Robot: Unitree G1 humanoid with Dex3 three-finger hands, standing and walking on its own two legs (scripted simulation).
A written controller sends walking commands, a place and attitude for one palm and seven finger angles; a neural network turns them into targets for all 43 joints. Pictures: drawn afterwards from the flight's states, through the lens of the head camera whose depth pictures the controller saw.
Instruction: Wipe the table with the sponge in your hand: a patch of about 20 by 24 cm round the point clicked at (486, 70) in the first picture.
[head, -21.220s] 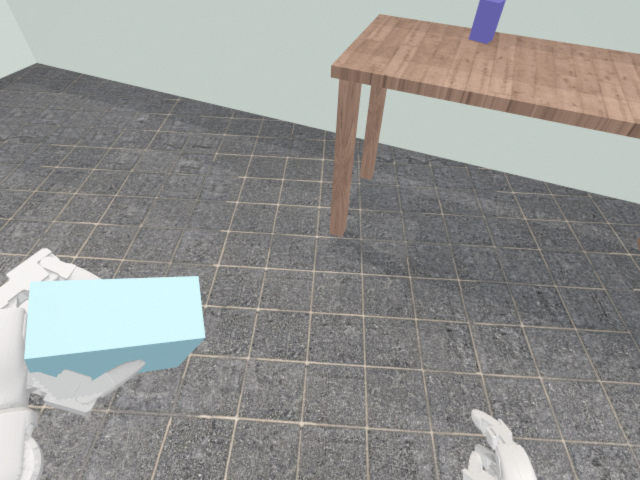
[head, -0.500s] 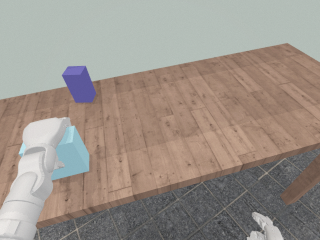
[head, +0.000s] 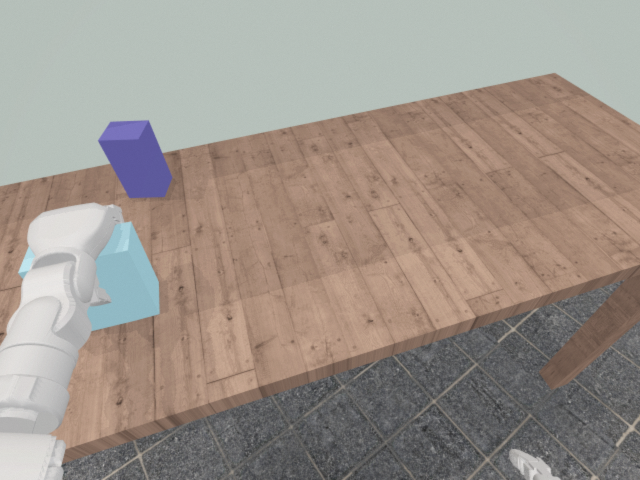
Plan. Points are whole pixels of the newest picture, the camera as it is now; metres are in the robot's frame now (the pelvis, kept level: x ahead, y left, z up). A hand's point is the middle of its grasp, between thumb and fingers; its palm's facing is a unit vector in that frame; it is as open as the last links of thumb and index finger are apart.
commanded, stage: wipe forward along the first lane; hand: left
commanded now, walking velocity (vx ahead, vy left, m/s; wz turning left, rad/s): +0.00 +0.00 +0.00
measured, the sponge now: (106, 290) +0.34 +0.34 +0.03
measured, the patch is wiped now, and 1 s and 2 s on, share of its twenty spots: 0.35 0.55 0.65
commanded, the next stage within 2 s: slide across to the middle lane in 0.48 s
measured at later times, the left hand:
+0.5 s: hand (91, 235) +0.40 +0.36 +0.09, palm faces -0.12 +0.01 -0.99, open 9.9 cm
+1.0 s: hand (119, 221) +0.42 +0.33 +0.09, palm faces -0.07 +0.01 -1.00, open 9.9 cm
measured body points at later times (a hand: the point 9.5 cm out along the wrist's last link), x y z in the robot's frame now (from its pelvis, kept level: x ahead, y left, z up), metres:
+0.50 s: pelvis +0.01 +0.01 +0.00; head +0.04 +0.00 +0.45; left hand +0.40 +0.35 +0.14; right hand +0.10 -0.26 -0.13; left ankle +0.04 +0.14 -0.73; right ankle -0.01 -0.13 -0.73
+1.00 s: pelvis +0.01 +0.02 +0.00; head +0.05 +0.01 +0.45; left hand +0.42 +0.32 +0.15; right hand +0.13 -0.24 -0.12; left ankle +0.04 +0.14 -0.73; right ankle -0.01 -0.13 -0.73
